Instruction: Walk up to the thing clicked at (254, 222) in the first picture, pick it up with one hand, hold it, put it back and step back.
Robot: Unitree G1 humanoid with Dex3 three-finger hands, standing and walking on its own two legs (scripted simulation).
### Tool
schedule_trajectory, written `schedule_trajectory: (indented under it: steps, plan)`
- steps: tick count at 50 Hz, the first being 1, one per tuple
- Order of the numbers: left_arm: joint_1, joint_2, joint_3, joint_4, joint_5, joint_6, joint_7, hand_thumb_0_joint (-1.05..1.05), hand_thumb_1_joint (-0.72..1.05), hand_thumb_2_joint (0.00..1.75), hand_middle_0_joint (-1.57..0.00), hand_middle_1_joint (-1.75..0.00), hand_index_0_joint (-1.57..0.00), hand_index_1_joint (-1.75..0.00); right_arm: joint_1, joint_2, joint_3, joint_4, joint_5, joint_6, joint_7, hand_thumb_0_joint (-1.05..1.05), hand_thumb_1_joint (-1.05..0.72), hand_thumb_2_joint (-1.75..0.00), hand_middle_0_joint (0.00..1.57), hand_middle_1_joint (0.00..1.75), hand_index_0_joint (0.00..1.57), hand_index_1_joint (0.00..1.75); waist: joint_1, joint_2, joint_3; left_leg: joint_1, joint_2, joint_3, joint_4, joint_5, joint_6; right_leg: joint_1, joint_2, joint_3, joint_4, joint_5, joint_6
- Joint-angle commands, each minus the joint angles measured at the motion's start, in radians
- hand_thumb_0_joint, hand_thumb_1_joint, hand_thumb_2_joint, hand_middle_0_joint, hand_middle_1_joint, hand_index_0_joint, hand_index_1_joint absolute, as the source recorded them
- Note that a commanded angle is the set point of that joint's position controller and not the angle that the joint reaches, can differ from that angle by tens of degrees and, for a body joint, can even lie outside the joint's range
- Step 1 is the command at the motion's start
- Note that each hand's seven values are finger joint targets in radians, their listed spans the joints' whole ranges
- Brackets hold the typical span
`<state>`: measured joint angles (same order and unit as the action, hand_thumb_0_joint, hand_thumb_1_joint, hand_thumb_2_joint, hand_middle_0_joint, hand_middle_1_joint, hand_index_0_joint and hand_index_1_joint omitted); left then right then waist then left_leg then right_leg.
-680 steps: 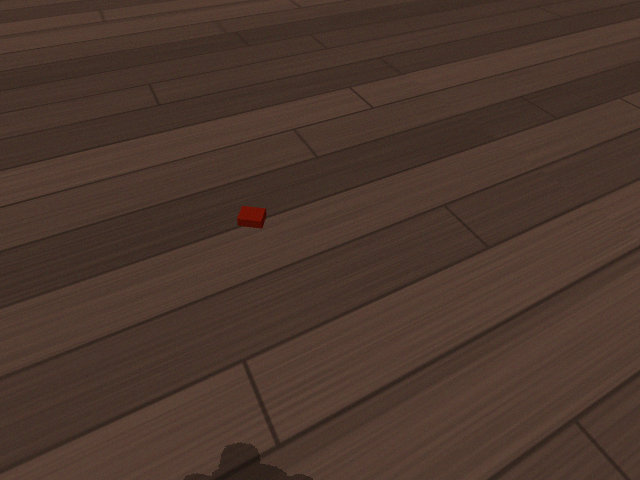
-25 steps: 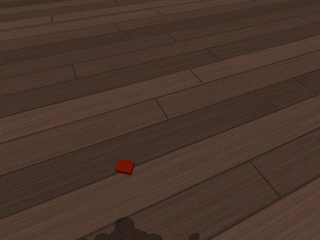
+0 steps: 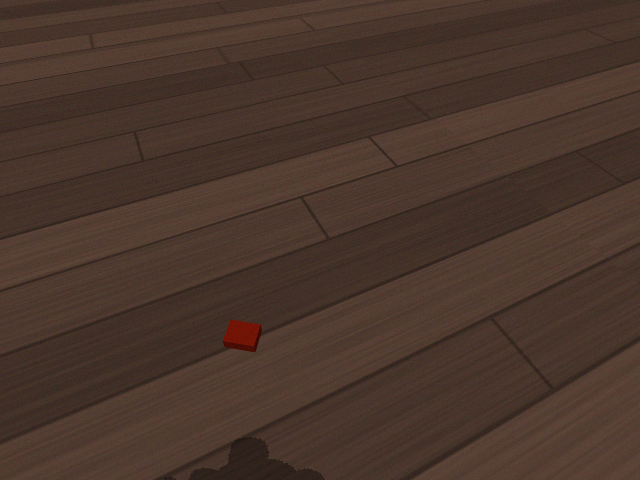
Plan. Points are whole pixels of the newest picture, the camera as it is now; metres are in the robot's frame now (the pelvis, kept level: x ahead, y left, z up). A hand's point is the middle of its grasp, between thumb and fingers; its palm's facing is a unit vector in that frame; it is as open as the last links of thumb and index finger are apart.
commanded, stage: stand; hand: left
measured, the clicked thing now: (242, 335) +0.70 +0.26 -0.76
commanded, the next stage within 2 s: walk up in 0.24 s
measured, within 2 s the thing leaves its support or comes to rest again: neither
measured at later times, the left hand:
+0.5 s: hand out of the picture +0.05 +0.31 -0.16, palm faces +0.06 -0.93 -0.36, open 7.3 cm
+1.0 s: hand (112, 396) +0.28 +0.33 -0.15, palm faces -0.08 -0.93 -0.37, open 7.4 cm
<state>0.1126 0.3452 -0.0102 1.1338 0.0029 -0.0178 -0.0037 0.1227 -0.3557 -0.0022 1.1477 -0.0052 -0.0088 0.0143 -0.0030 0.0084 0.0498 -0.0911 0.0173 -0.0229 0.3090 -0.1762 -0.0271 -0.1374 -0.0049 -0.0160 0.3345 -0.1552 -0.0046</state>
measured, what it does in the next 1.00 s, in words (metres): walks ahead: left foot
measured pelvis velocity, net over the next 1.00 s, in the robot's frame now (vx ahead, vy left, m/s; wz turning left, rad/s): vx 0.20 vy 0.05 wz -0.02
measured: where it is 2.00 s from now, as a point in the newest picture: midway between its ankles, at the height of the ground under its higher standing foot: outside the picture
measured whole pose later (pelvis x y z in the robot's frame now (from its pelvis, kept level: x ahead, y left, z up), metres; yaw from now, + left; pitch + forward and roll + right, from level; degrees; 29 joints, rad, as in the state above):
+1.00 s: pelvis +0.20 +0.05 -0.02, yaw -1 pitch -2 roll +2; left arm 0.24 0.42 0.07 0.92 0.02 0.00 -0.08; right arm 0.38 -0.40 -0.06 0.88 -0.02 -0.07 0.03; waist -0.03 -0.02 0.09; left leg -0.04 0.03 0.10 0.48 -0.39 -0.01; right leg -0.40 -0.08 0.01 0.62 -0.19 -0.02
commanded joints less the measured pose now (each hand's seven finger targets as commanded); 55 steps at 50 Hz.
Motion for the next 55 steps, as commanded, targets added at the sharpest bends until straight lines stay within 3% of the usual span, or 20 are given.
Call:
schedule_trajectory:
  steps: [1,11,12,14,16,19,22,26,27,28,29,30,31,34,36,45,50,51,53,55]
  plan:
    - [-0.034,0.229,0.041,-0.058,0.005,-0.022,0.011,0.0,0.9,0.9,-0.2,-0.3,-0.2,-0.3,-0.049,-0.204,-0.038,-0.064,-0.003,-0.02,-0.014,0.0,-0.9,-0.9,0.2,0.3,0.2,0.3,0.007,-0.015,-0.068,-0.028,0.106,-0.079,-0.046,0.073,0.037,0.036,-0.123,0.112,-0.068,0.062,-0.018]
    - [-0.056,0.23,0.045,-0.061,0.002,-0.019,0.009,0.0,0.9,0.9,-0.2,-0.3,-0.2,-0.3,-0.03,-0.206,-0.031,-0.068,-0.003,-0.021,-0.018,0.0,-0.9,-0.9,0.2,0.3,0.2,0.3,0.003,-0.024,-0.059,-0.04,0.106,-0.075,-0.052,0.068,0.037,0.043,-0.122,0.116,-0.065,0.072,-0.019]
    - [0.021,0.284,0.106,-0.097,0.016,-0.025,-0.012,0.0,0.9,0.9,-0.2,-0.3,-0.2,-0.3,0.029,-0.265,-0.074,-0.114,-0.015,-0.029,0.003,0.0,-0.9,-0.9,0.2,0.3,0.2,0.3,0.015,-0.033,-0.131,-0.083,0.047,-0.057,0.043,-0.365,0.098,0.112,-0.062,0.104,-0.024,-0.388,-0.055]
    - [0.122,0.318,0.132,-0.079,0.035,-0.026,-0.019,0.0,0.9,0.9,-0.2,-0.3,-0.2,-0.3,-0.011,-0.252,-0.081,-0.144,-0.031,-0.022,0.015,0.0,-0.9,-0.9,0.2,0.3,0.2,0.3,0.071,-0.104,-0.007,-0.398,-0.007,0.009,0.219,-0.498,0.078,0.173,-0.173,0.297,-0.135,-0.688,-0.116]
    - [0.121,0.355,0.156,-0.12,0.035,-0.04,-0.013,0.0,0.9,0.9,-0.2,-0.3,-0.2,-0.3,-0.038,-0.236,-0.088,-0.181,-0.042,-0.019,0.019,0.0,-0.9,-0.9,0.2,0.3,0.2,0.3,0.086,-0.151,0.096,-0.544,0.031,-0.03,0.506,-0.304,0.055,0.136,-0.363,0.473,-0.252,-0.651,-0.213]
    - [0.104,0.314,0.155,-0.155,0.032,-0.047,-0.014,0.0,0.9,0.9,-0.2,-0.3,-0.2,-0.3,-0.012,-0.234,-0.1,-0.196,-0.033,-0.039,0.027,0.0,-0.9,-0.9,0.2,0.3,0.2,0.3,0.063,-0.096,0.06,-0.518,0.08,-0.054,0.474,-0.269,0.051,0.189,-0.306,0.336,-0.205,-0.337,-0.225]
    - [0.043,0.32,0.152,-0.21,0.035,-0.044,-0.029,0.0,0.9,0.9,-0.2,-0.3,-0.2,-0.3,0.061,-0.218,-0.111,-0.209,-0.034,-0.035,0.049,0.0,-0.9,-0.9,0.2,0.3,0.2,0.3,0.018,-0.165,0.03,-0.31,0.067,0.003,0.406,-0.235,0.04,-0.004,-0.239,0.218,-0.191,-0.391,-0.188]
    - [-0.069,0.289,0.139,-0.271,0.031,-0.024,-0.04,0.0,0.9,0.9,-0.2,-0.3,-0.2,-0.3,0.316,-0.224,-0.149,-0.144,-0.035,-0.041,0.037,0.0,-0.9,-0.9,0.2,0.3,0.2,0.3,-0.121,-0.115,0.012,0.109,0.015,0.093,0.217,0.006,0.02,-0.341,-0.132,0.055,0.071,-0.46,-0.122]
    - [-0.024,0.232,0.122,-0.28,0.037,-0.017,-0.041,0.0,0.9,0.9,-0.2,-0.3,-0.2,-0.3,0.404,-0.26,-0.166,-0.116,-0.041,-0.046,0.027,0.0,-0.9,-0.9,0.2,0.3,0.2,0.3,-0.146,0.045,-0.024,0.261,0.008,0.048,0.22,-0.065,0.026,-0.468,-0.077,0.026,0.296,-0.487,-0.103]
    - [0.044,0.158,0.1,-0.284,0.036,-0.012,-0.04,0.0,0.9,0.9,-0.2,-0.3,-0.2,-0.3,0.461,-0.328,-0.179,-0.124,-0.051,-0.053,0.013,0.0,-0.9,-0.9,0.2,0.3,0.2,0.3,-0.167,0.302,-0.026,0.232,0.151,-0.193,0.018,-0.406,0.064,-0.538,0.046,-0.017,0.624,-0.509,-0.087]
    - [0.139,0.154,0.096,-0.269,0.025,-0.005,-0.035,0.0,0.9,0.9,-0.2,-0.3,-0.2,-0.3,0.377,-0.374,-0.175,-0.179,-0.06,-0.065,0.004,0.0,-0.9,-0.9,0.2,0.3,0.2,0.3,-0.096,0.307,0.003,0.099,0.343,-0.606,-0.145,-0.72,0.119,-0.61,0.095,0.13,0.817,-0.437,-0.057]
    - [0.153,0.269,0.121,-0.25,0.016,0.0,-0.028,0.0,0.9,0.9,-0.2,-0.3,-0.2,-0.3,0.213,-0.425,-0.179,-0.238,-0.033,-0.068,0.004,0.0,-0.9,-0.9,0.2,0.3,0.2,0.3,-0.051,0.178,0.056,-0.082,0.405,-0.676,-0.237,-0.838,0.197,-0.526,0.024,0.191,0.818,-0.37,-0.066]
    - [0.153,0.3,0.122,-0.245,0.015,0.0,-0.027,0.0,0.9,0.9,-0.2,-0.3,-0.2,-0.3,0.152,-0.424,-0.175,-0.261,-0.022,-0.07,0.006,0.0,-0.9,-0.9,0.2,0.3,0.2,0.3,-0.025,0.16,0.112,-0.151,0.42,-0.66,-0.242,-0.817,0.237,-0.499,-0.018,0.191,0.821,-0.32,-0.066]
    - [0.238,0.314,0.136,-0.185,0.009,-0.003,-0.036,0.0,0.9,0.9,-0.2,-0.3,-0.2,-0.3,0.124,-0.325,-0.143,-0.294,-0.021,-0.088,0.002,0.0,-0.9,-0.9,0.2,0.3,0.2,0.3,0.025,0.113,0.106,-0.136,0.28,-0.318,-0.149,-0.48,0.19,-0.439,-0.046,0.184,0.751,-0.182,-0.037]
    - [0.239,0.295,0.134,-0.192,0.015,0.002,-0.047,0.0,0.9,0.9,-0.2,-0.3,-0.2,-0.3,0.168,-0.306,-0.142,-0.288,-0.015,-0.098,0.0,0.0,-0.9,-0.9,0.2,0.3,0.2,0.3,0.011,0.1,0.1,-0.124,0.257,-0.218,-0.134,-0.318,0.193,-0.411,-0.047,0.155,0.689,-0.127,-0.007]
    - [0.035,0.231,0.122,-0.318,0.024,-0.01,-0.081,0.0,0.9,0.9,-0.2,-0.3,-0.2,-0.3,0.259,-0.323,-0.143,-0.327,-0.01,-0.099,0.003,0.0,-0.9,-0.9,0.2,0.3,0.2,0.3,-0.05,0.113,0.093,-0.044,0.233,-0.057,-0.071,-0.077,0.217,-0.352,-0.081,0.023,0.339,-0.034,-0.008]
    - [0.172,0.228,0.129,-0.282,0.02,-0.037,-0.05,0.0,0.9,0.9,-0.2,-0.3,-0.2,-0.3,0.255,-0.269,-0.113,-0.361,0.002,-0.072,-0.01,0.0,-0.9,-0.9,0.2,0.3,0.2,0.3,0.025,0.0,-0.053,-0.054,0.157,0.055,0.333,0.441,0.153,-0.014,0.006,-0.056,0.137,0.021,-0.053]
    - [0.26,0.277,0.151,-0.277,0.021,-0.047,-0.045,0.0,0.9,0.9,-0.2,-0.3,-0.2,-0.3,0.293,-0.235,-0.101,-0.374,0.007,-0.074,-0.008,0.0,-0.9,-0.9,0.2,0.3,0.2,0.3,0.062,-0.084,-0.149,-0.102,0.121,0.069,0.521,0.326,0.127,0.138,-0.041,0.007,0.111,0.045,-0.09]
    - [0.317,0.378,0.174,-0.295,0.009,-0.048,-0.03,0.0,0.9,0.9,-0.2,-0.3,-0.2,-0.3,0.314,-0.21,-0.082,-0.394,0.016,-0.071,-0.018,0.0,-0.9,-0.9,0.2,0.3,0.2,0.3,0.088,-0.3,-0.162,-0.48,-0.068,0.078,0.841,-0.374,0.067,0.315,-0.387,0.552,0.024,0.171,-0.278]
    - [0.282,0.347,0.164,-0.311,-0.014,-0.037,-0.021,0.0,0.9,0.9,-0.2,-0.3,-0.2,-0.3,0.245,-0.271,-0.102,-0.369,0.007,-0.069,-0.03,0.0,-0.9,-0.9,0.2,0.3,0.2,0.3,0.087,-0.178,-0.067,-0.468,-0.001,-0.038,0.923,-0.394,0.06,0.147,-0.388,0.486,0.038,0.306,-0.335]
